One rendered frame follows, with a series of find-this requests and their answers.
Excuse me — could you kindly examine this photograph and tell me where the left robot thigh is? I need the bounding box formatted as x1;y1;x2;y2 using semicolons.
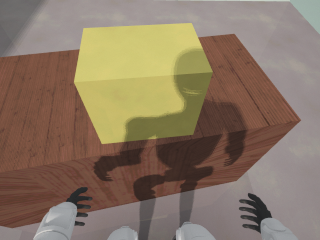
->
107;227;138;240

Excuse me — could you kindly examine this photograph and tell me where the right robot thigh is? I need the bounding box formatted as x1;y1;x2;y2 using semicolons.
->
176;224;216;240

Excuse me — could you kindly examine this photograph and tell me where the robot right hand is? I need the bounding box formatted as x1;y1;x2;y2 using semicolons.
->
239;193;272;233

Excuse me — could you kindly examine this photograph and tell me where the right robot forearm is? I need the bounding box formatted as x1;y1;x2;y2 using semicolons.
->
260;217;298;240

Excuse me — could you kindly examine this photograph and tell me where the robot thigh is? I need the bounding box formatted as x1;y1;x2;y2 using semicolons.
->
107;227;138;240
176;224;216;240

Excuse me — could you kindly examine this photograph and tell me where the carton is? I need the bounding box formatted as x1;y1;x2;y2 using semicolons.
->
74;23;213;144

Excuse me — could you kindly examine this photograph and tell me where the robot left hand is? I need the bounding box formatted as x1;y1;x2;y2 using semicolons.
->
66;187;93;226

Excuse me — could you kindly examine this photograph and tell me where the pedestal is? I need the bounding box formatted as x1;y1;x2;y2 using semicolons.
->
0;34;301;228

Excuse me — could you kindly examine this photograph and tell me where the left robot forearm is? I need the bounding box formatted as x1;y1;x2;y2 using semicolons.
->
33;202;77;240

